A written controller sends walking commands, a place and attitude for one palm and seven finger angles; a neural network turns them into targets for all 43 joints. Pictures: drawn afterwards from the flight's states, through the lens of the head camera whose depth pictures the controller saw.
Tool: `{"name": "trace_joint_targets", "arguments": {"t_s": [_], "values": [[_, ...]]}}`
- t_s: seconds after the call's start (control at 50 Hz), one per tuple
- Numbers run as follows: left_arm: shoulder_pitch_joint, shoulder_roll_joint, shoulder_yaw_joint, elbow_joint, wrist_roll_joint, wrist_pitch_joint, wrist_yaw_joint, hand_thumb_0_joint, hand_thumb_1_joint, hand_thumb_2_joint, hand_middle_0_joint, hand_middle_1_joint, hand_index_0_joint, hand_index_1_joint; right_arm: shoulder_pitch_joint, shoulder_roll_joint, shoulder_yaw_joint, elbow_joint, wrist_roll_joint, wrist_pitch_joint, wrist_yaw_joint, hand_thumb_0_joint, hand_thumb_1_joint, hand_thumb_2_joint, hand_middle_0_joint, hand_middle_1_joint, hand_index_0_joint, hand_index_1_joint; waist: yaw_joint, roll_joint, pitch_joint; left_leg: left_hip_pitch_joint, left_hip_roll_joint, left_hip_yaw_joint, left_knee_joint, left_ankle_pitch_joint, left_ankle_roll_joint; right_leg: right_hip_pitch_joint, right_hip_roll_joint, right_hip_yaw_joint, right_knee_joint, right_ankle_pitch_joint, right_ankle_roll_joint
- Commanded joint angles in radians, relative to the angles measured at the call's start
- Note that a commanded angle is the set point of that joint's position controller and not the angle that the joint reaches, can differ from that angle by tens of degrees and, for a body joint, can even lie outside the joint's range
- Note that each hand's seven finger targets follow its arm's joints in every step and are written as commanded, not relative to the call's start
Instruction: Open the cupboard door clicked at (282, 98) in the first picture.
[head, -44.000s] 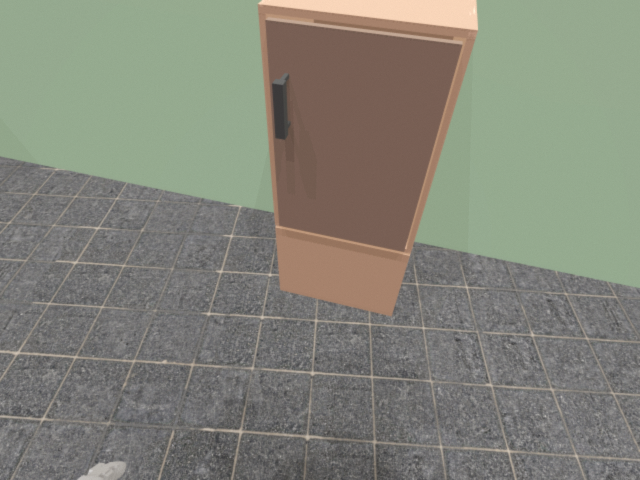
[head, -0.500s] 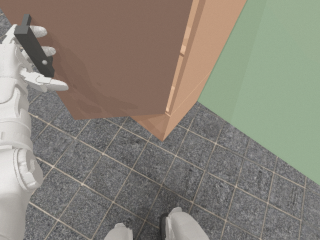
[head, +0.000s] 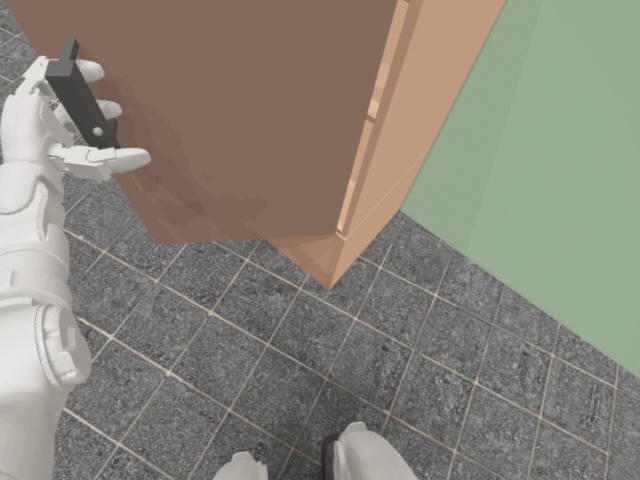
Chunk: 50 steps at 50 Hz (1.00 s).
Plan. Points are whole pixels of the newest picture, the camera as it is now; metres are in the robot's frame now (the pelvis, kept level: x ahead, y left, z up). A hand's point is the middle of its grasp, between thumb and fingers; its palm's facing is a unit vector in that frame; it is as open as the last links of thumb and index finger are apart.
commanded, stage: close the thumb around the handle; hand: left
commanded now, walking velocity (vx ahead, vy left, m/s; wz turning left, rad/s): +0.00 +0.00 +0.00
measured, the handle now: (91, 103) +0.56 +0.24 +0.09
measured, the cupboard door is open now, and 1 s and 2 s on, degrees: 46 59 86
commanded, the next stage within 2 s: pull the door open along its arc in 0.44 s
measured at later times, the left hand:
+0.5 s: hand (100, 137) +0.49 +0.22 +0.10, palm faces +0.05 -1.00 -0.01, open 6.1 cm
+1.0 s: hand (108, 193) +0.42 +0.20 +0.10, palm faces +0.00 -1.00 +0.00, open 6.4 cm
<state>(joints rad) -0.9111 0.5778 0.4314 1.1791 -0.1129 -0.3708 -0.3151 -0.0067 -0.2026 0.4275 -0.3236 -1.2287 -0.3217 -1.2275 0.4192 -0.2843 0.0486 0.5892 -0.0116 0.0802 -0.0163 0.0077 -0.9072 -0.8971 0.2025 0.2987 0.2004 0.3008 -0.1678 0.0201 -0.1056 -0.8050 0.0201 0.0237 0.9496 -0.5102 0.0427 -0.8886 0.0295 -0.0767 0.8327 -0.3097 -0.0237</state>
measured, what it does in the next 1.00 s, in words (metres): stands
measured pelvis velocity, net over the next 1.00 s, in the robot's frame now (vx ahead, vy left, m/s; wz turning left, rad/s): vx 0.01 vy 0.00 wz -0.02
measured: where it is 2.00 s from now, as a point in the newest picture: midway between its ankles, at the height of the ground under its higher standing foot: outside the picture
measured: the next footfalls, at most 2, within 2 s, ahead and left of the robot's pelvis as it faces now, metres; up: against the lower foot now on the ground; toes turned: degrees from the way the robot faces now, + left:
none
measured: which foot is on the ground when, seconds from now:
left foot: down 0.00-1.00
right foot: down 0.00-1.00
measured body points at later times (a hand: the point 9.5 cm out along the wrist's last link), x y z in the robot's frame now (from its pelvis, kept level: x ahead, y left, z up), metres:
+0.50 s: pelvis -0.01 +0.00 +0.00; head +0.11 +0.02 +0.44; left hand +0.49 +0.27 +0.10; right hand +0.00 -0.27 -0.11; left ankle -0.04 +0.08 -0.68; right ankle +0.04 -0.11 -0.68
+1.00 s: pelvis +0.01 +0.00 +0.01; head +0.08 +0.00 +0.46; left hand +0.41 +0.25 +0.10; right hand +0.05 -0.27 -0.10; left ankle -0.04 +0.08 -0.68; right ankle +0.04 -0.11 -0.68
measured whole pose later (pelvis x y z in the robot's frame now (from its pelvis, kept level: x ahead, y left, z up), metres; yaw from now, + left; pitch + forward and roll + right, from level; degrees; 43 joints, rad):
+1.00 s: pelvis +0.01 +0.00 +0.01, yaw -1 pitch +16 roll -1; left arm -0.45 0.37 0.36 0.72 -0.23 -0.33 -0.29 0.00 0.67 0.73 -0.34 -1.32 -0.30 -1.31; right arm 0.41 -0.28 0.02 0.52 0.02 0.08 0.01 0.01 -0.91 -0.90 0.20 0.30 0.20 0.30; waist -0.09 0.03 -0.15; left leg -0.65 0.02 0.07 0.85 -0.49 0.04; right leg -0.77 0.04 -0.03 0.78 -0.30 -0.03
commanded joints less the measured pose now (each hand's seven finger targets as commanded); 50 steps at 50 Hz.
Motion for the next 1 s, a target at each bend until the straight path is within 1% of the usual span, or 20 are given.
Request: {"name": "trace_joint_targets", "arguments": {"t_s": [0.0, 0.04, 0.12, 0.16, 0.22, 0.26, 0.32, 0.38, 0.4, 0.42, 0.52, 0.58, 0.64, 0.74, 0.8, 0.86, 0.88, 0.94, 0.96, 0.98], "values": [[-0.385, 0.295, 0.050, -0.205, -0.014, -0.046, 0.006, 0.000, 0.284, 0.636, -0.356, -1.284, -0.356, -1.284, 0.183, -0.179, -0.066, -0.048, 0.004, -0.009, -0.012, 0.000, -0.900, -0.900, 0.200, 0.300, 0.200, 0.300, 0.010, 0.124, -0.458, 0.185, 0.000, -0.065, -0.122, 0.530, -0.032, 0.383, 0.014, 0.057, -0.030, 0.368, -0.003], [-0.394, 0.254, 0.015, -0.244, -0.011, -0.054, 0.008, 0.000, 0.396, 0.684, -0.364, -1.296, -0.364, -1.296, 0.177, -0.173, -0.066, -0.053, 0.003, -0.010, -0.009, 0.000, -0.900, -0.900, 0.200, 0.300, 0.200, 0.300, 0.007, 0.160, -0.464, 0.221, 0.002, -0.067, -0.119, 0.563, -0.039, 0.357, 0.014, 0.054, -0.027, 0.368, -0.004], [-0.389, 0.242, 0.023, -0.259, -0.029, -0.077, 0.012, 0.000, 0.620, 0.780, -0.380, -1.320, -0.380, -1.320, 0.176, -0.174, -0.072, -0.046, 0.004, -0.010, -0.007, 0.000, -0.900, -0.900, 0.200, 0.300, 0.200, 0.300, 0.007, 0.125, -0.471, 0.255, 0.010, -0.076, -0.116, 0.596, -0.049, 0.349, 0.020, 0.049, -0.029, 0.368, -0.002], [-0.393, 0.194, -0.007, -0.268, -0.037, -0.075, 0.009, 0.000, 0.732, 0.828, -0.388, -1.332, -0.388, -1.332, 0.172, -0.170, -0.074, -0.044, 0.004, -0.012, -0.004, 0.000, -0.900, -0.900, 0.200, 0.300, 0.200, 0.300, 0.003, 0.143, -0.468, 0.268, 0.008, -0.076, -0.120, 0.594, -0.051, 0.341, 0.019, 0.047, -0.033, 0.361, -0.001], [-0.364, 0.235, 0.024, -0.236, -0.030, -0.065, 0.010, 0.000, 0.900, 0.900, -0.400, -1.350, -0.400, -1.350, 0.172, -0.174, -0.071, -0.041, 0.005, -0.009, -0.007, 0.000, -0.900, -0.900, 0.200, 0.300, 0.200, 0.300, 0.011, 0.119, -0.445, 0.232, 0.006, -0.074, -0.125, 0.580, -0.049, 0.354, 0.017, 0.048, -0.031, 0.362, -0.002], [-0.372, 0.209, -0.005, -0.218, -0.022, -0.056, 0.012, 0.000, 0.900, 0.900, -0.400, -1.350, -0.400, -1.350, 0.165, -0.171, -0.069, -0.043, 0.006, -0.010, -0.008, 0.000, -0.900, -0.900, 0.200, 0.300, 0.200, 0.300, 0.000, 0.089, -0.392, 0.185, 0.001, -0.066, -0.135, 0.500, -0.036, 0.356, 0.015, 0.052, -0.041, 0.334, 0.000], [-0.399, 0.230, 0.003, -0.228, -0.010, -0.068, 0.018, 0.000, 0.900, 0.900, -0.400, -1.350, -0.400, -1.350, 0.166, -0.172, -0.068, -0.039, 0.003, -0.014, -0.010, 0.000, -0.900, -0.900, 0.200, 0.300, 0.200, 0.300, 0.008, 0.145, -0.410, 0.221, 0.001, -0.076, -0.133, 0.515, -0.048, 0.325, 0.013, 0.049, -0.034, 0.309, -0.005], [-0.430, 0.207, -0.010, -0.218, -0.017, -0.070, 0.025, 0.000, 0.900, 0.900, -0.400, -1.350, -0.400, -1.350, 0.171, -0.171, -0.067, -0.038, 0.001, -0.019, -0.012, 0.000, -0.900, -0.900, 0.200, 0.300, 0.200, 0.300, -0.012, 0.106, -0.406, 0.211, 0.001, -0.080, -0.130, 0.500, -0.042, 0.321, 0.014, 0.049, -0.035, 0.306, -0.003], [-0.411, 0.237, 0.017, -0.198, -0.015, -0.069, 0.029, 0.000, 0.900, 0.900, -0.400, -1.350, -0.400, -1.350, 0.170, -0.175, -0.067, -0.036, 0.001, -0.019, -0.012, 0.000, -0.900, -0.900, 0.200, 0.300, 0.200, 0.300, 0.001, 0.097, -0.415, 0.192, -0.001, -0.079, -0.129, 0.483, -0.042, 0.335, 0.013, 0.052, -0.034, 0.300, -0.002], [-0.436, 0.219, -0.006, -0.208, -0.011, -0.069, 0.029, 0.000, 0.900, 0.900, -0.400, -1.350, -0.400, -1.350, 0.167, -0.173, -0.066, -0.036, 0.002, -0.022, -0.012, 0.000, -0.900, -0.900, 0.200, 0.300, 0.200, 0.300, -0.013, 0.102, -0.413, 0.192, -0.001, -0.075, -0.130, 0.472, -0.040, 0.330, 0.011, 0.053, -0.034, 0.300, 0.000], [-0.454, 0.232, -0.007, -0.209, 0.001, -0.075, 0.028, 0.000, 0.900, 0.900, -0.400, -1.350, -0.400, -1.350, 0.169, -0.173, -0.064, -0.034, 0.000, -0.026, -0.011, 0.000, -0.900, -0.900, 0.200, 0.300, 0.200, 0.300, -0.010, 0.137, -0.435, 0.190, -0.004, -0.073, -0.124, 0.457, -0.039, 0.330, 0.009, 0.058, -0.033, 0.290, -0.002], [-0.391, 0.271, 0.034, -0.220, -0.005, -0.078, 0.023, 0.000, 0.900, 0.900, -0.400, -1.350, -0.400, -1.350, 0.168, -0.178, -0.065, -0.052, 0.001, -0.026, -0.013, 0.000, -0.900, -0.900, 0.200, 0.300, 0.200, 0.300, 0.014, 0.097, -0.468, 0.157, -0.010, -0.066, -0.127, 0.442, -0.028, 0.394, 0.009, 0.065, -0.030, 0.313, -0.005], [-0.306, 0.247, 0.024, -0.237, -0.015, -0.072, 0.004, 0.000, 0.900, 0.900, -0.400, -1.350, -0.400, -1.350, 0.155, -0.173, -0.064, -0.063, 0.005, -0.023, -0.010, 0.000, -0.900, -0.900, 0.200, 0.300, 0.200, 0.300, 0.038, 0.134, -0.470, 0.172, -0.009, -0.054, -0.135, 0.464, -0.032, 0.408, 0.008, 0.065, -0.032, 0.329, -0.006], [-0.142, 0.215, 0.035, -0.306, -0.059, -0.060, -0.014, 0.000, 0.900, 0.900, -0.400, -1.350, -0.400, -1.350, 0.129, -0.169, -0.070, -0.100, 0.015, -0.019, -0.005, 0.000, -0.900, -0.900, 0.200, 0.300, 0.200, 0.300, 0.071, 0.052, -0.459, 0.127, -0.011, -0.032, -0.159, 0.431, -0.021, 0.496, 0.010, 0.071, -0.048, 0.361, -0.004], [-0.002, 0.162, 0.015, -0.378, -0.082, -0.047, -0.023, 0.000, 0.900, 0.900, -0.400, -1.350, -0.400, -1.350, 0.096, -0.162, -0.075, -0.126, 0.025, -0.020, -0.001, 0.000, -0.900, -0.900, 0.200, 0.300, 0.200, 0.300, 0.097, 0.077, -0.428, 0.141, -0.011, -0.019, -0.181, 0.443, -0.021, 0.508, 0.008, 0.070, -0.057, 0.372, -0.007], [0.143, 0.104, -0.007, -0.488, -0.109, -0.026, -0.020, 0.000, 0.900, 0.900, -0.400, -1.350, -0.400, -1.350, 0.060, -0.153, -0.080, -0.159, 0.035, -0.025, 0.005, 0.000, -0.900, -0.900, 0.200, 0.300, 0.200, 0.300, 0.123, 0.035, -0.413, 0.135, -0.012, -0.012, -0.206, 0.440, -0.021, 0.555, 0.004, 0.068, -0.065, 0.384, -0.006], [0.198, 0.083, -0.014, -0.532, -0.120, -0.024, -0.018, 0.000, 0.900, 0.900, -0.400, -1.350, -0.400, -1.350, 0.048, -0.149, -0.081, -0.172, 0.038, -0.031, 0.007, 0.000, -0.900, -0.900, 0.200, 0.300, 0.200, 0.300, 0.134, 0.067, -0.409, 0.154, -0.014, -0.010, -0.208, 0.468, -0.021, 0.555, 0.003, 0.068, -0.067, 0.391, -0.011], [0.399, 0.009, -0.034, -0.662, -0.150, -0.005, -0.003, 0.000, 0.900, 0.900, -0.400, -1.350, -0.400, -1.350, 0.012, -0.136, -0.086, -0.195, 0.044, -0.046, 0.018, 0.000, -0.900, -0.900, 0.200, 0.300, 0.200, 0.300, 0.157, 0.014, -0.388, 0.173, -0.009, -0.007, -0.224, 0.508, -0.027, 0.582, -0.002, 0.060, -0.069, 0.422, -0.006], [0.413, -0.012, 0.087, -0.788, -0.207, 0.006, 0.137, 0.000, 0.900, 0.900, -0.400, -1.350, -0.400, -1.350, -0.042, -0.107, -0.087, -0.214, 0.039, -0.061, 0.026, 0.000, -0.900, -0.900, 0.200, 0.300, 0.200, 0.300, 0.241, 0.005, -0.392, 0.157, -0.021, -0.011, -0.231, 0.491, -0.039, 0.583, -0.002, 0.044, -0.076, 0.397, -0.006], [0.515, -0.100, 0.014, -0.822, -0.195, 0.017, 0.211, 0.000, 0.900, 0.900, -0.400, -1.350, -0.400, -1.350, -0.060, -0.104, -0.085, -0.217, 0.037, -0.076, 0.034, 0.000, -0.900, -0.900, 0.200, 0.300, 0.200, 0.300, 0.222, 0.010, -0.362, 0.172, -0.020, -0.011, -0.243, 0.491, -0.045, 0.578, 0.000, 0.035, -0.083, 0.383, -0.007]]}}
